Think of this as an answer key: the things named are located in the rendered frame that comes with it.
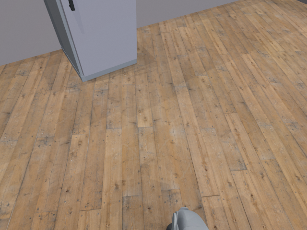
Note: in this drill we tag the right robot thigh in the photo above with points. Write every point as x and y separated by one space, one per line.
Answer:
187 220

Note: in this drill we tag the fridge door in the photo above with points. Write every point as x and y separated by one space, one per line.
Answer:
103 32

